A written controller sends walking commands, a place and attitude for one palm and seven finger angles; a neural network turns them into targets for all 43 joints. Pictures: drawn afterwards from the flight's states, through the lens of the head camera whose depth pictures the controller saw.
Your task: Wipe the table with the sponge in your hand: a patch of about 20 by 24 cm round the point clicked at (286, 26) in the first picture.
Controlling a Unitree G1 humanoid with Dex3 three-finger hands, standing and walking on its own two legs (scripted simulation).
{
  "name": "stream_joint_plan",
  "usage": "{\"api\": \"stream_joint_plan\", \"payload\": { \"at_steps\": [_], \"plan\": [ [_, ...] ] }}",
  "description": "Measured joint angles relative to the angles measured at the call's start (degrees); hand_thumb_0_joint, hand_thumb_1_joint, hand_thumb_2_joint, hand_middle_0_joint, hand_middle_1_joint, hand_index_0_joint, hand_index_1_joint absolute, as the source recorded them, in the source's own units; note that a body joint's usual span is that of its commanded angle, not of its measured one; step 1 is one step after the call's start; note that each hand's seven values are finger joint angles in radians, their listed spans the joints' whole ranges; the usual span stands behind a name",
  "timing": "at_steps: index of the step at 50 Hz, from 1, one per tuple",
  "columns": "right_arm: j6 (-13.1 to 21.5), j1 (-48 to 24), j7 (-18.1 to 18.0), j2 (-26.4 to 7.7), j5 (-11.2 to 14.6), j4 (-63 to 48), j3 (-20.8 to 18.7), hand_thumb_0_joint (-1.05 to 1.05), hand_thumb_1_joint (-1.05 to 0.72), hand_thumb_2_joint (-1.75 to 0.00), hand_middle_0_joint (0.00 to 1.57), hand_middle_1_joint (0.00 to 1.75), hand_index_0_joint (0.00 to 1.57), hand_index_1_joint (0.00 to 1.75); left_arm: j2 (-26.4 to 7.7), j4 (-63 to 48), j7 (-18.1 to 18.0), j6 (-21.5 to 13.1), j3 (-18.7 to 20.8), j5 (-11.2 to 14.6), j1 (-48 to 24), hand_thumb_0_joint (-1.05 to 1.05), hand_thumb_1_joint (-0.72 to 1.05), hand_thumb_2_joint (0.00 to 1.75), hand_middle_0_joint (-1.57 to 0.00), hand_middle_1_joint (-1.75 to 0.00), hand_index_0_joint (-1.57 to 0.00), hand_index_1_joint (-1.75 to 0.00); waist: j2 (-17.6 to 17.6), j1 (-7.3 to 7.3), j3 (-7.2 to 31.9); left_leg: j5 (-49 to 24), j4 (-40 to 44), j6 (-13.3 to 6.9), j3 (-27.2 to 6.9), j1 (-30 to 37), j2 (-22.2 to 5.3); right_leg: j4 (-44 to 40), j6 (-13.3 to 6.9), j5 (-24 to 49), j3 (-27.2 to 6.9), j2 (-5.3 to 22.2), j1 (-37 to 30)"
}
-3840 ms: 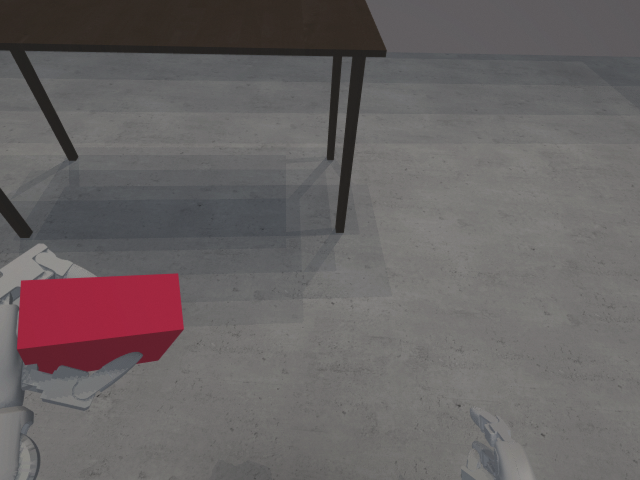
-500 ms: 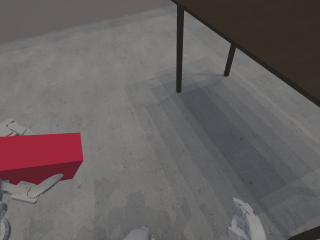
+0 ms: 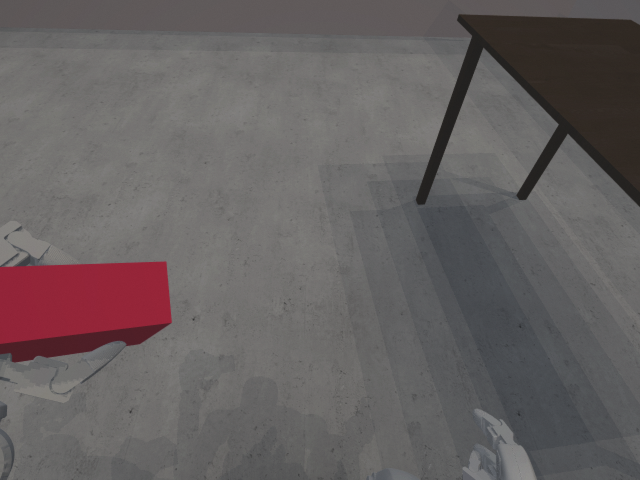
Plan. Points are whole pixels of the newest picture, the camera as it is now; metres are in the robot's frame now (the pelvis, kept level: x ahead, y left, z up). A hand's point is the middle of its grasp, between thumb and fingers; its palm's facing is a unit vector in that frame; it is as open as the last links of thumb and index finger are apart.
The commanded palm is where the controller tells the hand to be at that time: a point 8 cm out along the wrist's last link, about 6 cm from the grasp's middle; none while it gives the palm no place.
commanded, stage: walk to a spot facing it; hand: left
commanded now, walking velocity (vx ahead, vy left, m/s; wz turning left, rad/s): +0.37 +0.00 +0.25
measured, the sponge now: (105, 312) +0.22 +0.22 +0.17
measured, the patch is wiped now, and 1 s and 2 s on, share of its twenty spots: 0.00 0.00 0.00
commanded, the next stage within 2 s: turn to face it in 1.02 s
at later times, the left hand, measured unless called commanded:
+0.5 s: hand (99, 307) +0.22 +0.22 +0.17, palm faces +0.47 -0.76 -0.45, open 9.7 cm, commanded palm +0.16 +0.26 +0.19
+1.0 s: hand (79, 206) +0.31 +0.27 +0.20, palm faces +0.56 -0.68 -0.48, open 9.7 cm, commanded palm +0.26 +0.31 +0.19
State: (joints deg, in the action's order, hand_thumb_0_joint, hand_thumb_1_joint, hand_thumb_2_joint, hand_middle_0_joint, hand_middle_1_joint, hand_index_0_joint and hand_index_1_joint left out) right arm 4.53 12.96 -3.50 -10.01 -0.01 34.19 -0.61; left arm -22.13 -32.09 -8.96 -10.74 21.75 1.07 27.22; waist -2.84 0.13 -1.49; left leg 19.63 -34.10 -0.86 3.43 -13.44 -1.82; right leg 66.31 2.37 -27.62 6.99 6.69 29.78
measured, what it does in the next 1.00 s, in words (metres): walks ahead: right foot, then left foot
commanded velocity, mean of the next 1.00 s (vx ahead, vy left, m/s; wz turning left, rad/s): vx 0.34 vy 0.00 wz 0.19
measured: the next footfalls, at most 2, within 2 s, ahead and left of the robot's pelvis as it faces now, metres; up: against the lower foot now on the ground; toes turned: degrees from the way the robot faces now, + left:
right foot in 0.28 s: +0.10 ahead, -0.13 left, +0.00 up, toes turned -4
left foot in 0.70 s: +0.17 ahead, +0.13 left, +0.00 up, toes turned +22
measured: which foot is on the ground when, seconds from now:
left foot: down 0.00-0.28, up 0.30-0.68, down 0.70-1.00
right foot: up 0.00-0.26, down 0.28-0.70, up 0.72-1.00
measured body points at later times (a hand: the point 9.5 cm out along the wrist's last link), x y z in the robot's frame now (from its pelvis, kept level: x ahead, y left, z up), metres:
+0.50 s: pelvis +0.05 -0.04 +0.01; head +0.07 -0.05 +0.46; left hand +0.19 +0.26 +0.20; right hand +0.24 -0.27 -0.09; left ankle +0.05 +0.10 -0.65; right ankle +0.06 -0.13 -0.73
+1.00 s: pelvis +0.17 -0.01 +0.01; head +0.21 +0.00 +0.46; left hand +0.28 +0.30 +0.23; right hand +0.38 -0.13 -0.09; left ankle +0.13 +0.11 -0.73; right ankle +0.26 -0.12 -0.69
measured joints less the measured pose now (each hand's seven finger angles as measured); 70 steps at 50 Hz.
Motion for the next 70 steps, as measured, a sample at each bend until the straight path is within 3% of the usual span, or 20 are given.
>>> {"api": "stream_joint_plan", "payload": {
  "at_steps": [4, 12, 14, 15, 17, 19, 22, 26, 33, 36, 39, 42, 47, 53, 55, 58, 60, 62, 66, 70],
  "plan": [
    [1.2, 1.6, 1.3, 3.0, 0.6, 1.5, 2.2, 0.01, -0.91, -0.90, 0.20, 0.30, 0.20, 0.30, 1.5, 0.7, 0.6, 0.2, -1.6, -0.4, -1.0, 0.00, -0.46, 1.00, -0.80, -1.34, -0.79, -1.34, 1.5, 1.43, 0.6, -2.6, 4.4, 0.3, -3.1, 1.9, -0.7, -0.5, 1.1, 5.2, -1.1, -0.5, 2.0],
    [2.4, 0.8, 0.9, 3.7, -0.3, 2.9, 3.9, 0.01, -0.90, -0.90, 0.21, 0.31, 0.21, 0.30, 2.0, 3.6, 0.7, -0.9, -2.5, -0.1, -2.0, 0.00, -0.46, 1.01, -0.80, -1.34, -0.79, -1.34, 4.8, 3.48, 0.7, -3.2, 6.6, 1.5, -5.2, 3.4, -1.1, -24.5, 1.2, 4.6, 1.2, -2.8, -8.0],
    [1.9, 0.3, 0.7, 3.2, -0.3, 2.5, 3.8, 0.01, -0.90, -0.90, 0.21, 0.31, 0.21, 0.30, 0.9, 4.8, 0.5, -0.4, -2.0, -0.3, -2.5, 0.00, -0.46, 1.01, -0.80, -1.34, -0.79, -1.34, 4.9, 3.28, 0.9, -0.6, 2.2, 1.9, -5.6, 1.5, -0.7, -33.3, 0.1, 6.1, 2.1, -3.9, -13.0],
    [1.5, -0.3, 0.6, 2.4, -0.2, 2.5, 3.5, 0.01, -0.90, -0.90, 0.21, 0.31, 0.21, 0.30, 0.9, 5.4, 0.6, 0.0, -2.1, -0.5, -3.3, 0.00, -0.46, 1.01, -0.80, -1.34, -0.79, -1.34, 5.7, 2.91, 0.7, 1.7, -2.4, 0.9, -5.5, -0.5, -1.2, -34.5, -1.8, 11.3, 2.6, -4.4, -13.4],
    [0.4, -1.9, 0.3, 0.4, 0.0, 3.8, 2.4, 0.01, -0.90, -0.90, 0.21, 0.31, 0.21, 0.30, 1.8, 6.7, 1.0, 0.7, -3.6, -0.6, -5.2, 0.00, -0.46, 1.01, -0.80, -1.34, -0.79, -1.34, 6.8, 1.81, -0.5, 6.3, -17.6, 0.6, -6.0, -6.3, -0.4, -31.5, -4.3, 12.5, 4.3, -3.9, -13.1],
    [-0.7, -2.8, 0.3, -1.4, 0.0, 5.0, 1.3, 0.01, -0.90, -0.90, 0.21, 0.30, 0.21, 0.30, 2.9, 7.6, 1.6, 0.6, -4.5, -0.2, -5.3, 0.00, -0.46, 1.01, -0.80, -1.34, -0.79, -1.34, 6.4, 1.37, -1.0, 4.7, -29.6, 1.3, -4.7, -11.4, 0.5, -31.3, -4.8, 10.8, 4.8, -3.1, -14.2],
    [-2.2, -3.0, 0.2, -3.4, 0.3, 4.4, 0.0, 0.01, -0.91, -0.90, 0.21, 0.30, 0.21, 0.30, 3.2, 6.6, 2.1, -0.1, -4.0, 0.2, -1.6, 0.00, -0.46, 1.01, -0.80, -1.34, -0.79, -1.34, 5.0, 0.36, -1.3, 1.1, -35.9, 2.4, -2.1, -16.4, -0.3, -34.6, -4.5, 11.2, 4.7, -2.6, -16.3],
    [-2.5, -1.4, -0.3, -4.9, 0.3, 2.3, -1.6, 0.01, -0.91, -0.90, 0.20, 0.30, 0.20, 0.30, 1.1, 3.5, 1.8, -0.7, -2.5, 0.2, 2.1, 0.00, -0.46, 1.01, -0.80, -1.34, -0.79, -1.35, 2.5, -0.78, -2.3, -1.9, -26.0, 2.6, 0.9, -17.6, -2.4, -39.1, -4.2, 12.1, 5.9, -1.5, -19.2],
    [-1.8, 1.7, -0.7, -5.6, 0.1, 0.0, -3.0, 0.01, -0.91, -0.90, 0.20, 0.30, 0.20, 0.30, -0.2, -2.8, -1.0, -1.2, -0.2, 0.6, 2.6, 0.00, -0.46, 1.01, -0.80, -1.34, -0.79, -1.35, -0.2, 0.61, -3.0, -3.1, -2.7, 1.3, 5.7, -9.6, -2.5, -36.7, -2.0, 7.8, 7.3, 0.6, -21.0],
    [-1.4, 1.1, -1.2, -4.8, 0.1, -1.2, -3.0, 0.01, -0.91, -0.90, 0.20, 0.30, 0.20, 0.30, 0.0, -3.6, -2.0, -1.6, 0.6, 0.7, 1.3, 0.00, -0.46, 1.01, -0.80, -1.34, -0.79, -1.35, -0.6, 0.64, -3.0, -8.4, 1.2, -0.5, 6.5, -6.0, -1.1, -25.2, -1.1, 2.0, 5.4, 2.2, -18.0],
    [-1.2, -1.7, -0.7, -1.4, 0.2, -0.3, -1.9, 0.01, -0.91, -0.90, 0.20, 0.30, 0.20, 0.30, -0.4, 0.6, -1.6, -1.7, 0.4, -0.2, -3.0, 0.00, -0.46, 1.01, -0.80, -1.34, -0.79, -1.35, -0.6, 0.00, -3.9, -4.2, -2.4, -1.3, 5.8, -5.7, -0.7, -5.6, -1.5, -3.2, -0.8, -0.3, -10.4],
    [-0.3, -3.1, 0.6, 1.9, 0.5, 0.2, 0.4, 0.01, -0.91, -0.90, 0.20, 0.30, 0.20, 0.30, -1.1, 1.7, -0.7, -0.5, 0.3, -0.3, -4.1, 0.00, -0.46, 1.01, -0.80, -1.34, -0.79, -1.35, 0.4, -0.74, -3.5, -4.3, 0.2, -0.7, 4.3, -4.4, -1.1, 1.6, -0.9, -0.8, -1.8, -1.5, -3.6],
    [1.6, -2.5, 2.0, 4.8, 0.4, -0.3, 3.0, 0.01, -0.91, -0.90, 0.21, 0.30, 0.20, 0.30, -0.5, -3.8, 0.1, -1.6, 0.0, 0.5, 1.4, 0.00, -0.45, 1.01, -0.80, -1.34, -0.78, -1.35, 2.5, 0.27, -2.9, -5.6, 6.0, 0.4, 3.4, -1.0, -2.1, -9.3, -0.1, 6.5, -0.7, -0.8, 0.7],
    [1.0, -1.3, 1.0, 3.9, 0.2, 0.6, 3.2, 0.01, -0.90, -0.90, 0.21, 0.31, 0.21, 0.30, -0.6, -0.2, 0.9, -2.5, 0.3, 0.5, 2.9, 0.00, -0.45, 1.01, -0.80, -1.34, -0.78, -1.35, 5.7, 2.48, -1.7, -2.9, 6.0, 2.8, 2.2, 2.3, -3.4, -28.1, 0.2, 10.4, 2.6, -2.5, -6.1],
    [0.3, -1.1, 0.4, 2.9, 0.6, 0.7, 2.8, 0.01, -0.90, -0.90, 0.21, 0.31, 0.21, 0.30, -0.9, 2.7, 0.7, -1.5, 0.6, 0.3, 1.0, 0.00, -0.45, 1.01, -0.80, -1.34, -0.78, -1.35, 5.9, 2.58, -1.3, 0.8, 0.3, 3.0, 1.5, 1.0, -3.6, -34.1, -1.2, 13.3, 3.6, -3.2, -10.2],
    [-1.2, -3.5, -0.1, -0.5, 0.7, 3.2, 1.5, 0.01, -0.90, -0.90, 0.21, 0.30, 0.21, 0.30, 2.3, 7.3, 0.8, 0.3, -1.7, -0.3, -4.0, 0.00, -0.45, 1.01, -0.80, -1.34, -0.78, -1.35, 7.3, 2.08, -2.5, 7.5, -20.8, 1.7, -1.9, -6.5, -2.4, -29.3, -5.9, 12.0, 5.3, -3.2, -10.1],
    [-1.9, -4.7, 0.0, -2.3, 0.7, 4.3, 0.8, 0.01, -0.91, -0.90, 0.21, 0.30, 0.21, 0.30, 4.1, 8.3, 0.9, 0.9, -2.8, -0.3, -4.9, 0.00, -0.45, 1.01, -0.80, -1.34, -0.78, -1.35, 6.2, 2.06, -3.2, 6.8, -30.4, 2.3, -1.6, -10.5, -1.1, -29.7, -6.7, 10.9, 5.1, -2.9, -11.2],
    [-2.4, -5.8, 0.0, -3.5, 0.5, 3.9, 0.5, 0.01, -0.91, -0.90, 0.21, 0.30, 0.21, 0.30, 4.8, 7.2, 0.9, 0.6, -3.0, -0.3, -3.2, 0.00, -0.45, 1.01, -0.80, -1.34, -0.78, -1.35, 4.8, 1.67, -3.7, 5.2, -33.4, 2.9, -0.6, -13.3, -1.1, -31.5, -6.8, 11.6, 4.1, -3.2, -12.0],
    [-2.3, -6.4, -0.2, -4.6, 0.1, 1.3, -0.2, 0.01, -0.91, -0.90, 0.20, 0.30, 0.20, 0.30, 3.0, 2.1, 0.7, -0.4, -2.8, -0.1, 0.8, 0.00, -0.45, 1.01, -0.80, -1.34, -0.78, -1.35, 2.0, 0.49, -4.2, 2.2, -23.7, 3.7, 1.2, -14.1, -2.1, -35.2, -7.4, 13.0, 2.7, -4.3, -12.9],
    [-2.0, -6.1, -0.1, -5.1, -0.1, -1.3, -1.2, 0.01, -0.91, -0.90, 0.20, 0.30, 0.20, 0.30, -0.6, -2.8, 0.1, -1.8, -0.7, 0.6, 2.1, 0.00, -0.45, 1.00, -0.80, -1.34, -0.78, -1.35, 0.3, 0.80, -4.0, 1.4, -11.4, 4.3, 2.4, -11.4, -1.9, -35.7, -7.6, 13.1, 0.8, -5.7, -12.2]
  ]
}}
